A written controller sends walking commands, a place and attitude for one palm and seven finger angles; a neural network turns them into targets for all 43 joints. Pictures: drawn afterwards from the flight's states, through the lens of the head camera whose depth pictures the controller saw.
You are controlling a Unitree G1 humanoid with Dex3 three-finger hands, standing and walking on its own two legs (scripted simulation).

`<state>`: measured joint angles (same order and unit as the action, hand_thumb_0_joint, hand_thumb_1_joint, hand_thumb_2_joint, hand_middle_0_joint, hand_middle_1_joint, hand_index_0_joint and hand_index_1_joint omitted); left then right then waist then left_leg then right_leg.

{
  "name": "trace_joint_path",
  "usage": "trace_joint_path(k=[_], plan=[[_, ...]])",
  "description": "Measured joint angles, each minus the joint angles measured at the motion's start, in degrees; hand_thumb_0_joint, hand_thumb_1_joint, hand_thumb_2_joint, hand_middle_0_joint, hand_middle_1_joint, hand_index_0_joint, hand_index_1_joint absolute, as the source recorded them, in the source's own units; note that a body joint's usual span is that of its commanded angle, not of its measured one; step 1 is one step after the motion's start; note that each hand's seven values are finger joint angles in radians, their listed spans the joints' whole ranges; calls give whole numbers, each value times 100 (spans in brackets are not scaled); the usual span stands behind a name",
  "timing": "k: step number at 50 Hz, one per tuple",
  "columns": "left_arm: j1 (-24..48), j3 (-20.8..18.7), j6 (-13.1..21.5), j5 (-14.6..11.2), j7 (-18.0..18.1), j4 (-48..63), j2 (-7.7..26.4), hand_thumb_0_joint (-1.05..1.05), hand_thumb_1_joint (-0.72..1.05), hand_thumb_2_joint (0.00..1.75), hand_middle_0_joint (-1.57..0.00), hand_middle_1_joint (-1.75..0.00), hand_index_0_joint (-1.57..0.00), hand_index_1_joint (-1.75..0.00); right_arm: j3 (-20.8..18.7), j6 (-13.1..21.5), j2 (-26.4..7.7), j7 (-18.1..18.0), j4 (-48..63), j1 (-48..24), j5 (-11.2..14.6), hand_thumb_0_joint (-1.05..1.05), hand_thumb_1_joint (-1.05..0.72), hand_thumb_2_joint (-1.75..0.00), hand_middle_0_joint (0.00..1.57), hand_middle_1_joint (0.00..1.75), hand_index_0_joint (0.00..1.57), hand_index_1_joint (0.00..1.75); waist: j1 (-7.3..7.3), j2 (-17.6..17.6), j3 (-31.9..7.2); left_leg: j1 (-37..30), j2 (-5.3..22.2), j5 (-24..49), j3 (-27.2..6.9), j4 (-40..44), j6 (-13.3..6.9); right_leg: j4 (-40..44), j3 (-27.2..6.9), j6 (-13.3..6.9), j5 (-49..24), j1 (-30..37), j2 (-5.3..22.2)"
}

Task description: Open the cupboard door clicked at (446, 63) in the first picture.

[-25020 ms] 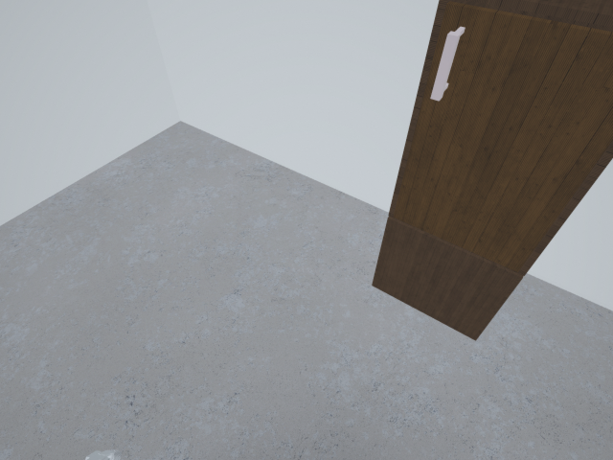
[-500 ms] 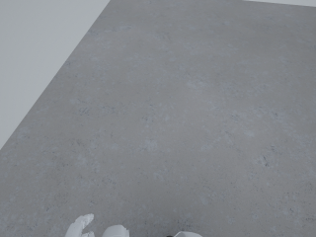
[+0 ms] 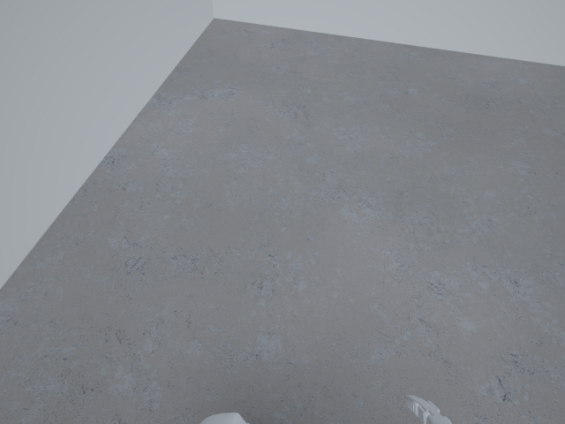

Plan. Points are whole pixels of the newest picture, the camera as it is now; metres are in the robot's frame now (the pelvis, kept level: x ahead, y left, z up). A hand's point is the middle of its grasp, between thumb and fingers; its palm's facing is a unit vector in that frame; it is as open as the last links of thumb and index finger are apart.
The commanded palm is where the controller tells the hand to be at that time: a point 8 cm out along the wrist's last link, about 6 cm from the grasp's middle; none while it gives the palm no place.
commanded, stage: walk to a spot facing it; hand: left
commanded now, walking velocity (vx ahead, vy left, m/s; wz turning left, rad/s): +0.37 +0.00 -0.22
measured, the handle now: out of the picture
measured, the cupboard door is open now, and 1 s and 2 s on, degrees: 47 47 47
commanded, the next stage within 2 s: turn to face it in 0.24 s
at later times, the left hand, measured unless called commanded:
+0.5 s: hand (253, 268) +0.41 +0.10 -0.15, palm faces -0.12 -0.97 -0.22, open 7.3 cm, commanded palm none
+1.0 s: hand (218, 255) +0.44 +0.18 -0.16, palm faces +0.22 -0.94 -0.25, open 7.3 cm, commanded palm none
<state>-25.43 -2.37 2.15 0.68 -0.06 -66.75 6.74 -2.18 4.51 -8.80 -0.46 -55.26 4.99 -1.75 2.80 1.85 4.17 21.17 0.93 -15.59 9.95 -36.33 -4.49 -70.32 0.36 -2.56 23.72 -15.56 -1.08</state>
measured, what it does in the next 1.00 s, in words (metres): walks ahead: right foot, then left foot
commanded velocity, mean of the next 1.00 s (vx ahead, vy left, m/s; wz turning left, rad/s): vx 0.09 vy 0.00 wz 0.31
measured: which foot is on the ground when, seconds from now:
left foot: down 0.00-0.38, up 0.40-0.78, down 0.80-1.00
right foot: up 0.00-0.36, down 0.38-0.80, up 0.82-1.00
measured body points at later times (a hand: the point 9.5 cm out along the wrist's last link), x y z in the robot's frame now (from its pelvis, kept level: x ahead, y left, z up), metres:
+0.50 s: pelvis +0.26 -0.07 +0.01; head +0.31 -0.08 +0.45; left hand +0.41 +0.15 -0.13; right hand +0.13 -0.26 -0.14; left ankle +0.15 +0.08 -0.62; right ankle +0.29 -0.14 -0.72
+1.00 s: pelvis +0.38 -0.05 +0.01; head +0.43 -0.02 +0.45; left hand +0.43 +0.23 -0.14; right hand +0.52 -0.29 -0.12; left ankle +0.43 +0.05 -0.72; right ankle +0.36 -0.21 -0.64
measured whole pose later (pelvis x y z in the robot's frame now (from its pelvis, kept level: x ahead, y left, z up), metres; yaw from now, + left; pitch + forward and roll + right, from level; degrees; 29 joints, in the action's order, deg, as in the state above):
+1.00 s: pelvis +0.38 -0.05 +0.01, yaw +11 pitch +2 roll -1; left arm -7.8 -4.8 -2.4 1.1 0.3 -53.3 14.0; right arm -3.2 -0.2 -13.6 -0.7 -52.1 9.7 -1.7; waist -0.9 0.6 4.1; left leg 24.1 -0.2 -11.5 4.1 -33.0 -3.6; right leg -65.9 0.7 4.9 24.6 -28.3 4.2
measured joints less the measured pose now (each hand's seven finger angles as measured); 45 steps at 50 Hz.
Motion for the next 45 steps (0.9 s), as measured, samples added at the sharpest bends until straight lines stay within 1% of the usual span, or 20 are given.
trace_joint_path(k=[1,3,6,9,14,18,19,20,22,24,26,28,31,34,38,40,41,42,43,45], plan=[[143,-26,-28,30,-29,68,14,1,91,90,-20,-30,-20,-30,-7,15,12,-30,-71,173,-1,0,-91,-90,20,30,20,30,-7,1,-12,-167,-22,-34,10,167,58,-342,16,37,-219,-388,113],[451,-69,-63,78,-75,260,40,1,91,90,-20,-30,-20,-30,-22,50,37,-90,-267,535,12,0,-91,-90,20,30,20,30,-19,-14,-35,-524,-61,30,21,588,119,-415,10,125,-547,-1036,339],[868,-117,-105,133,-76,538,75,1,92,90,-20,-30,-20,-30,-94,41,-66,-148,-531,1045,43,-1,-95,-90,20,30,20,30,-74,-59,-99,-1054,-79,49,79,1187,106,275,-15,237,-979,-1707,604],[1184,-199,-182,131,-79,623,318,3,96,90,-20,-30,-20,-30,-62,-5,-124,-118,-724,1516,38,-1,-95,-90,20,30,20,30,-204,-97,-110,-1537,-37,-43,162,1578,192,1293,96,267,-1444,-1980,749],[1708,-225,-208,80,-152,745,611,2,95,90,-20,-30,-20,-30,20,-64,-125,-106,-957,2156,-7,0,-93,-90,20,30,19,30,-484,-174,17,-2205,64,-413,322,1841,415,2669,353,132,-1798,-1867,676],[2064,-163,-103,67,-156,879,697,1,93,90,-20,-30,-19,-30,91,-154,-51,-92,-1157,2552,-6,0,-92,-90,20,30,19,30,-640,-294,119,-2514,325,-977,404,1431,670,3439,652,-137,-1506,-1262,322],[2105,-141,-12,72,-148,923,723,1,93,90,-20,-30,-20,-30,112,-185,7,-79,-1226,2651,27,0,-92,-90,20,30,19,30,-655,-251,106,-2396,397,-1148,373,904,700,3658,689,-209,-1490,-981,286],[2159,-145,93,68,-109,955,697,1,93,90,-20,-30,-20,-30,125,-238,45,-69,-1290,2637,83,0,-92,-90,20,30,19,30,-623,-259,123,-2050,471,-1238,208,-63,683,3526,698,-229,-1194,-952,243],[2225,-91,211,7,-38,1017,599,0,92,90,-20,-30,-20,-30,109,-346,107,-84,-1311,2434,154,0,-91,-90,20,30,19,30,-663,-270,221,-1166,403,-1497,-359,-2125,634,3325,765,-217,-896,-822,226],[2188,-17,221,-21,27,1033,473,0,92,90,-20,-30,-20,-30,78,-406,162,-102,-1221,2163,167,1,-91,-90,20,30,19,30,-698,-231,218,-400,345,-1286,-625,-3227,605,3537,839,-149,-897,-527,238],[2093,55,197,-20,72,976,311,0,92,90,-20,-30,-20,-30,59,-433,195,-105,-1054,1871,155,1,-91,-90,20,30,19,30,-742,-212,144,169,395,-1013,-711,-3281,614,3907,934,-149,-924,-198,239],[1993,40,191,-74,111,946,147,-1,92,90,-20,-30,-20,-30,49,-453,222,-87,-851,1590,142,1,-91,-90,20,30,19,30,-769,-187,51,591,457,-773,-712,-2882,664,4231,1052,-136,-944,76,260],[1994,-48,211,-79,160,1064,97,-5,96,90,-21,-30,-20,-30,20,-486,238,-35,-588,1203,118,0,-91,-90,20,30,19,30,-696,-165,-34,954,505,-443,-626,-2195,720,4451,1268,-88,-857,384,295],[1988,-51,147,-28,137,1138,97,-5,97,90,-21,-30,-21,-30,-55,-599,38,-42,-478,898,59,2,-95,-90,20,30,19,30,-613,-152,-48,990,472,-309,-435,-1553,726,4386,1490,-9,-611,635,365],[1862,-88,32,25,117,1185,225,-4,96,90,-21,-30,-21,-30,-130,-626,-217,55,-212,616,51,2,-95,-90,20,30,19,30,-522,-34,4,668,328,-217,-201,-730,651,3948,1707,143,-122,821,528],[1707,-101,-55,19,94,1192,316,-4,95,90,-21,-30,-21,-30,-146,-590,-358,94,-2,555,20,2,-94,-90,20,30,19,30,-510,-7,-6,334,228,408,-167,-137,519,3379,1764,255,235,737,662],[1648,-109,-125,-10,80,1192,361,-3,94,90,-21,-30,-20,-30,-167,-540,-429,96,105,529,-6,2,-94,-90,20,30,19,30,-541,-35,-44,371,189,447,-206,-158,243,2756,1676,379,460,486,710],[1645,-118,-222,-15,80,1195,442,-3,94,90,-21,-30,-20,-30,-169,-502,-451,81,179,469,-10,1,-94,-90,20,30,19,30,-560,8,-15,473,130,283,-225,-370,81,2013,1363,457,785,172,704],[1653,-136,-313,-8,90,1194,517,-2,93,90,-21,-30,-20,-30,-157,-477,-464,62,236,431,-8,1,-93,-90,20,30,19,30,-552,40,3,525,87,123,-242,-488,9,1304,1016,512,954,-153,635],[1693,-183,-424,17,95,1181,620,-1,93,90,-21,-30,-20,-30,-145,-463,-481,12,313,428,1,1,-93,-90,20,30,19,30,-518,33,-15,529,14,27,-318,-412,7,331,534,602,776,-706,514]])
